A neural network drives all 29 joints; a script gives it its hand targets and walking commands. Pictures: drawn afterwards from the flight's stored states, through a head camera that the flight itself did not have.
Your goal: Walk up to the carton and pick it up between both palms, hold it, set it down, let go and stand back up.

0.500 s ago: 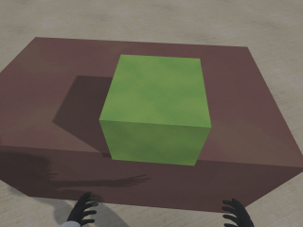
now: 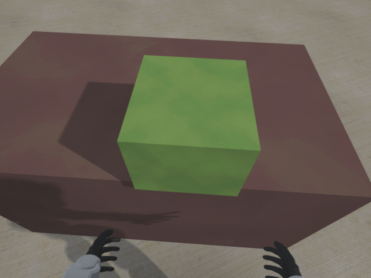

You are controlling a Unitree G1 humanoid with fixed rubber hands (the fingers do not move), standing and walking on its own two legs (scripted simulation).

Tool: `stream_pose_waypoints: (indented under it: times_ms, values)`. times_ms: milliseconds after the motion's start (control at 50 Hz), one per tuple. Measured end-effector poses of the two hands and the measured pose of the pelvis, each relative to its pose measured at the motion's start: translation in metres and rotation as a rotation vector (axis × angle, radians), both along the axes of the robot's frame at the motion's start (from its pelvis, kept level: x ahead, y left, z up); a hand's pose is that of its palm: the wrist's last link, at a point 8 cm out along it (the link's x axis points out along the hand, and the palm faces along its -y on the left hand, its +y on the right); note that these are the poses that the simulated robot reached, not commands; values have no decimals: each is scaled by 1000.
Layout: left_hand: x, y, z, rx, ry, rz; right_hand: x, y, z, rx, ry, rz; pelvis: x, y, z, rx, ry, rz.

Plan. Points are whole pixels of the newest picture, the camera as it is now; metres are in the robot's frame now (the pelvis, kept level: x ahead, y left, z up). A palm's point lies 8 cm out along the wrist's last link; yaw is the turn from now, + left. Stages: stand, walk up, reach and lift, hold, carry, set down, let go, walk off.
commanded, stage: set down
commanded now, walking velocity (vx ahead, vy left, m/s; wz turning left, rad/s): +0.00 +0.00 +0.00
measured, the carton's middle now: (190, 125) +0.49 +0.03 +0.01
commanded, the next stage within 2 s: let go in 0.18 s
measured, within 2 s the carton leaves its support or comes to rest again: neither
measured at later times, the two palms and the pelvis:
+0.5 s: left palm (94, 275) +0.14 +0.23 -0.11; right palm out of the picture +0.14 -0.21 -0.12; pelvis -0.02 -0.01 +0.00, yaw +4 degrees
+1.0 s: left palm out of the picture +0.11 +0.23 -0.13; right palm out of the picture +0.11 -0.22 -0.14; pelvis -0.05 -0.01 -0.01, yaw +4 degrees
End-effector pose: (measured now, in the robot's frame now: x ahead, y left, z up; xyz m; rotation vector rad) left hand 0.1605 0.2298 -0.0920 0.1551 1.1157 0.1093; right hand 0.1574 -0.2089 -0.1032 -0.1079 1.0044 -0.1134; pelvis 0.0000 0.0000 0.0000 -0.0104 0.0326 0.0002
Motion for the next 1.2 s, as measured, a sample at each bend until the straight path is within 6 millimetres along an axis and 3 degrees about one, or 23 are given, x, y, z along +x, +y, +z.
stream_pose_waypoints:
  times_ms: [280,440,600,860,980,1120,1200]
  values:
    - [2,-4,-15,0,56,53,6,-10,-5,-76,50,30,1,-5,0,2,29,50]
    - [-16,-5,-20,-8,94,75,-13,1,-16,-61,107,48,-13,-6,-1,2,23,59]
    - [-31,2,-23,16,132,99,-34,-4,-24,-86,171,50,-31,-6,-4,4,11,65]
    - [-58,0,-46,10,245,129,-59,-4,-41,-75,295,44,-51,-8,-12,3,14,72]
    - [-56,2,-44,27,212,135,-53,-7,-39,-76,270,47,-48,-10,-13,5,14,74]
    - [-42,9,-29,53,94,122,-34,-19,-25,-96,174,68,-37,-12,-9,5,3,74]
    - [-74,17,-32,75,51,92,-47,-32,-23,-110,141,48,-15,-6,-3,-1,42,62]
